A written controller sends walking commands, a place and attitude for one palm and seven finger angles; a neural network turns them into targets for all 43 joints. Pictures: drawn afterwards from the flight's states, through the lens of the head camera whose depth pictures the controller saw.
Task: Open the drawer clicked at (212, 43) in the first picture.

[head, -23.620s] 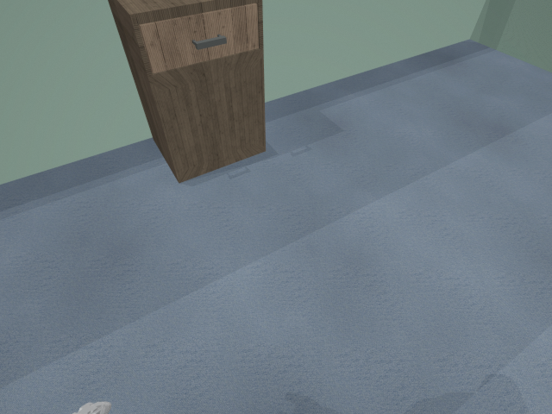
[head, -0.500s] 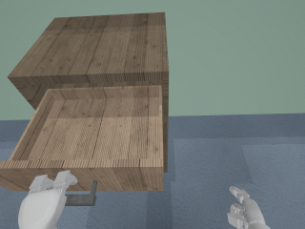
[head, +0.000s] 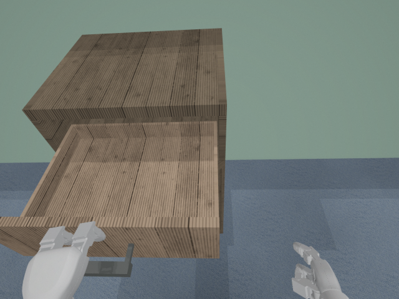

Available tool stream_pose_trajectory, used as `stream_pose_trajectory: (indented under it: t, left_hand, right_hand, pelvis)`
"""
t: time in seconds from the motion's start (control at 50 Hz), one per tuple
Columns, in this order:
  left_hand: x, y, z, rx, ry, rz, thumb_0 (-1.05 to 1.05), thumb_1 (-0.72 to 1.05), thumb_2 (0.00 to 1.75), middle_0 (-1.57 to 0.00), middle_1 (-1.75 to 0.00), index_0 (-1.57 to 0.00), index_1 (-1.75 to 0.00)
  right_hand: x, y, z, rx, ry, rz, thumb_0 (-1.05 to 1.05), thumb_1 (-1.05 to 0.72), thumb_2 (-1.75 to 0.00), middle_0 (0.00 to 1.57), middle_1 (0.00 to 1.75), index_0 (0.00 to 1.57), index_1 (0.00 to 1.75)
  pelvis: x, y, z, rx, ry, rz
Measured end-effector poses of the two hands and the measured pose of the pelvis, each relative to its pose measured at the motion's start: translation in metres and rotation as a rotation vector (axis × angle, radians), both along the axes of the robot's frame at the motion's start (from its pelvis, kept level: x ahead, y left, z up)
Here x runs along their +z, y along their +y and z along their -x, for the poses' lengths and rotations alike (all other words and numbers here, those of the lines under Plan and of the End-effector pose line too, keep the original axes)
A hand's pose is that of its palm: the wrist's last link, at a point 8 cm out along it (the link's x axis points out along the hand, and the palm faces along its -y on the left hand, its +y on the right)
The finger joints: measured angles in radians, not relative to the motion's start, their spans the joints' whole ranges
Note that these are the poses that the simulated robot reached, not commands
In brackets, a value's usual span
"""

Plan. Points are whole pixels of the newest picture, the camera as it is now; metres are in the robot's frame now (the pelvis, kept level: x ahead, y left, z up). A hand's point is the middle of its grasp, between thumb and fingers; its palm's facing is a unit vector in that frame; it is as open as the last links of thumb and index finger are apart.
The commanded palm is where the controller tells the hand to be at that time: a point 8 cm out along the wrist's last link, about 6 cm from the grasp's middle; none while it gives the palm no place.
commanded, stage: lift the hand off the handle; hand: left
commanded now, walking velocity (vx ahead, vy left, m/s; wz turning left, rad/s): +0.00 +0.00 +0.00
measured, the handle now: (102, 258) +0.20 +0.24 -0.04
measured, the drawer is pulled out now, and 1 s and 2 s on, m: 0.30 0.30 0.30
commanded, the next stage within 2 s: draw the hand back to the body in 1.18 s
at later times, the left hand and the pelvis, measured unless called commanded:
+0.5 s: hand (71, 266) +0.16 +0.24 +0.06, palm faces +0.04 -0.12 -0.99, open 13.8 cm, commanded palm +0.13 +0.23 +0.12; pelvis +0.00 +0.00 +0.01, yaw +0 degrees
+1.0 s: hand (56, 259) +0.15 +0.24 +0.10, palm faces +0.06 -0.13 -0.99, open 13.8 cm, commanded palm +0.13 +0.23 +0.16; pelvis +0.00 +0.00 +0.03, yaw +0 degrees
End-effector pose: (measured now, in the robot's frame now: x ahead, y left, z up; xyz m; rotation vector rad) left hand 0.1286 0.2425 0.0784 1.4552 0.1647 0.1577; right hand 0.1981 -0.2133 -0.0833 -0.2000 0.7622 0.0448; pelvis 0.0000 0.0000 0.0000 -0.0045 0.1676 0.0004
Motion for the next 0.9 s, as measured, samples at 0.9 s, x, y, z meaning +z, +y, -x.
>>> stream_pose_trajectory:
  t: [0.9]
  left_hand:
    - [0.068,0.000,-0.003,-0.011,-0.051,0.008,-0.01,-0.49,0.30,-0.32,-1.20,-0.32,-1.20]
  right_hand:
    - [0.030,0.010,-0.017,0.030,-0.042,-0.024,0.01,-0.91,-0.90,0.20,0.30,0.20,0.30]
  pelvis:
    - [0.024,0.001,-0.002,0.000,-0.099,0.003]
